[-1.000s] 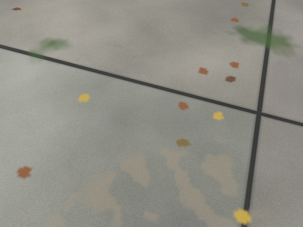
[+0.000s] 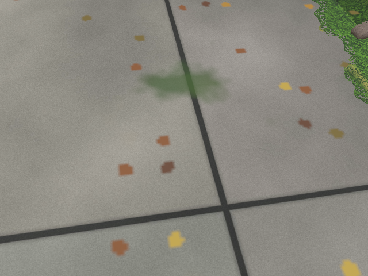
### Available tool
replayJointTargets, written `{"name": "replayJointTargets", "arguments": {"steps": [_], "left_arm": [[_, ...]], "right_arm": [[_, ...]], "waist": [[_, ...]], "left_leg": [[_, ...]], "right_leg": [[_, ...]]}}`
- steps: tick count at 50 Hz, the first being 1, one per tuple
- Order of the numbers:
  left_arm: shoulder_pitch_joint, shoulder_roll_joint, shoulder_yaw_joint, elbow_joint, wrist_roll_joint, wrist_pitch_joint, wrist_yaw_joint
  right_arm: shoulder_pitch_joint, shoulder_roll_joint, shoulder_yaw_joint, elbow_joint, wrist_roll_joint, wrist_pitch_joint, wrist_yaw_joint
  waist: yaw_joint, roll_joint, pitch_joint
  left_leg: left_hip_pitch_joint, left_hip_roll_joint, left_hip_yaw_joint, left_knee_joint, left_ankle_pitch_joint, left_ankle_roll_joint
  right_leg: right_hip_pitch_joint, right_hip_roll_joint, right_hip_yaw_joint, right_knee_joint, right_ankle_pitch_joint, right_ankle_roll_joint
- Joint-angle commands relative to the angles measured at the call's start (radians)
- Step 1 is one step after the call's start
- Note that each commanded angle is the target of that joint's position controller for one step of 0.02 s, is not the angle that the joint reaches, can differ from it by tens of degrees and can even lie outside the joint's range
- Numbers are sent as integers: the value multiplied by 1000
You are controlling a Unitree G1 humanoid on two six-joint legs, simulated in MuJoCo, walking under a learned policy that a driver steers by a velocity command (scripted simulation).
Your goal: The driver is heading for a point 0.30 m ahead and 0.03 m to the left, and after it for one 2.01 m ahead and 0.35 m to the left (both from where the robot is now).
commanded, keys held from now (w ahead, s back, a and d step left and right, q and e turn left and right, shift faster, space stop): w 0.12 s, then no key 0.02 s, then q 0.76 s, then no key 0.04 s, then e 0.06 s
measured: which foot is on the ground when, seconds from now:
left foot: down 0.00-0.32, up 0.34-0.74, down 0.76-1.00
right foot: up 0.00-0.28, down 0.30-0.76, up 0.78-1.00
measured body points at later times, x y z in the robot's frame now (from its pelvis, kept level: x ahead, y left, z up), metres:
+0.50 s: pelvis +0.18 -0.04 +0.00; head +0.22 -0.05 +0.45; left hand +0.29 +0.22 -0.11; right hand +0.25 -0.30 -0.15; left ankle +0.14 +0.08 -0.66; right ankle +0.26 -0.11 -0.74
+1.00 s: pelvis +0.18 +0.00 +0.00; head +0.19 +0.03 +0.45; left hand +0.16 +0.29 -0.13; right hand +0.39 -0.21 -0.10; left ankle +0.17 +0.07 -0.74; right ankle +0.24 -0.13 -0.68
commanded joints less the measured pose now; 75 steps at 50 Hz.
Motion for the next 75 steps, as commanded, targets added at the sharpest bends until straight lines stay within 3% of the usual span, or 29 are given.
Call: {"name": "replayJointTargets", "arguments": {"steps": [1,6,9,12,14,15,16,17,18,21,25,29,36,37,38,39,40,42,45,53,57,59,60,61,65,70,73,74,75], "left_arm": [[44,39,2,-47,10,6,-11],[-168,4,-27,-113,8,2,-28],[-245,-25,-45,-127,0,-8,-21],[-222,-7,-43,-113,-5,-22,-1],[-114,25,-31,-71,4,-36,16],[-34,72,-17,-47,18,-49,28],[75,155,0,-47,37,-56,39],[78,194,19,-62,3,-33,33],[56,131,12,-77,-34,-13,32],[-114,16,-23,-95,-25,-4,54],[-137,29,-13,-92,-12,-9,62],[-139,44,-4,-84,-4,4,62],[-114,122,30,-72,-10,43,49],[-86,114,33,-61,-5,52,47],[-40,69,27,-58,-1,63,39],[-88,11,9,-132,-15,72,48],[-168,51,14,-137,0,86,56],[-123,46,18,-114,-26,82,45],[-74,68,30,-89,1,75,36],[-79,3,-3,-68,-20,96,38],[-37,25,-3,-51,-28,79,40],[-29,97,6,-61,-7,53,43],[-74,166,27,-58,-29,50,36],[-69,139,24,-64,-27,48,26],[-43,135,38,-53,-19,56,38],[-66,134,59,-57,-24,82,31],[-141,143,67,-75,-30,95,20],[-155,127,63,-85,-36,94,20],[-121,69,49,-97,-36,90,20]], "right_arm": [[88,-103,-25,1,16,-32,6],[135,-101,-25,44,20,-26,9],[188,-110,-24,80,23,-21,11],[212,-126,-26,107,24,-11,5],[176,-134,-30,102,34,-3,-3],[175,-120,-27,92,42,-4,-5],[195,-64,-13,45,51,-7,-10],[340,-4,-3,60,76,15,-27],[302,-101,-32,85,41,43,-38],[178,-73,-45,58,8,79,-16],[189,-40,-51,44,4,121,-6],[80,-31,-44,-13,1,145,13],[24,-53,-43,-84,9,137,27],[55,-69,-48,-74,8,126,23],[74,-139,-62,-77,0,112,12],[66,-291,-97,-106,5,110,5],[129,-268,-104,-83,-2,114,-8],[-5,-184,-78,-102,9,122,-18],[-59,-139,-65,-134,24,115,-10],[-18,-77,-25,-89,-2,91,-24],[-49,-147,-35,-61,13,98,-37],[-37,-129,-34,-74,15,95,-43],[-38,-89,-29,-85,22,99,-41],[-49,-89,-25,-73,10,105,-47],[-92,-87,-38,-84,21,107,-37],[-87,-61,-28,-93,29,96,-43],[11,-63,-28,-75,29,88,-50],[47,-91,-36,-66,20,83,-57],[63,-181,-53,-72,3,80,-66]], "waist": [[4,146,-36],[-24,133,22],[-47,131,28],[-36,149,-9],[19,123,-42],[47,79,-98],[65,-68,-235],[39,-218,-414],[49,-75,-372],[-25,-75,-86],[-68,-66,-100],[-46,-98,-77],[-34,-66,-89],[-42,-10,-88],[-37,201,-58],[-41,411,13],[-94,252,7],[-6,170,15],[9,147,-72],[-37,165,-74],[4,124,-41],[-16,1,-59],[-58,-135,-12],[-27,-156,-5],[3,-117,-16],[17,-108,-71],[-37,-112,-86],[-51,-80,-87],[-33,104,-85]], "left_leg": [[150,261,-269,-232,194,154],[128,216,-147,-305,185,146],[113,192,-90,-226,522,123],[170,199,-122,-113,659,95],[173,168,-143,22,634,60],[105,120,-128,157,513,35],[-70,58,-85,403,69,6],[-206,-45,-36,690,-511,-3],[-233,-11,-80,762,-490,0],[-239,65,-76,728,-302,-32],[-170,52,-44,724,-224,-58],[-152,76,-20,522,-158,-49],[24,38,49,186,-167,4],[95,30,16,76,-111,20],[124,179,-223,-135,-96,54],[108,422,-591,-202,147,191],[69,412,-535,-181,187,256],[29,269,-363,-162,116,193],[98,201,-302,-114,291,176],[104,216,-262,-127,219,166],[60,219,-256,-53,218,129],[17,144,-199,74,126,52],[-30,-4,-76,117,-78,6],[-29,-23,-53,173,-174,-10],[-160,-23,-91,414,-312,-26],[-116,-36,-69,280,-268,-61],[70,-55,-49,14,-136,-46],[170,-16,-85,-105,-79,-34],[249,199,-297,-221,-173,11]], "right_leg": [[-160,-54,25,-23,31,19],[-207,-114,-66,-278,211,53],[-87,-76,-127,-444,266,61],[1,-39,-109,-525,290,47],[150,-23,-99,-664,359,23],[309,-84,-61,-692,502,6],[558,-349,144,-602,960,-52],[701,-561,320,-577,1209,-207],[583,-500,278,-629,1049,-208],[261,-364,69,-789,730,-134],[144,-347,-48,-826,641,-157],[114,-342,-104,-853,342,-142],[120,-385,-137,-729,180,-82],[79,-359,-171,-651,131,-27],[-10,-263,-263,-432,-17,52],[-252,-61,-260,-265,-300,122],[-235,-82,-108,-98,-278,116],[-201,-95,-47,-79,-90,102],[-165,-64,-59,-31,-16,100],[65,-71,-73,-390,-53,85],[211,-33,-93,-670,90,49],[263,-174,121,-775,284,10],[196,-268,265,-780,443,-71],[171,-331,342,-806,483,-131],[255,-286,323,-796,514,-166],[286,-211,304,-754,472,-131],[190,-164,321,-711,410,-74],[106,-124,307,-676,287,-24],[-22,-32,212,-522,63,32]]}}
Velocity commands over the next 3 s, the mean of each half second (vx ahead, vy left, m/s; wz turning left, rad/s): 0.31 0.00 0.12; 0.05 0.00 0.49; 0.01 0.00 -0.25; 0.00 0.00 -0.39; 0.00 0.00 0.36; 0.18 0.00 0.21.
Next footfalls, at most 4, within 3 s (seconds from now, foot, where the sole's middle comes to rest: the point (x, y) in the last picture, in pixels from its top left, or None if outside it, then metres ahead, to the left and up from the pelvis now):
0.30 right None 0.30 -0.11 -0.78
0.76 left None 0.21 0.09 -0.78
1.18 right None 0.26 -0.10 -0.78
1.50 left None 0.17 0.10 -0.78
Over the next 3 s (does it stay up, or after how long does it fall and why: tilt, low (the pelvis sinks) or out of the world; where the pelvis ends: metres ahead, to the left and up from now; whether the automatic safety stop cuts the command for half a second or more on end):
stays up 0.18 0.01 0.00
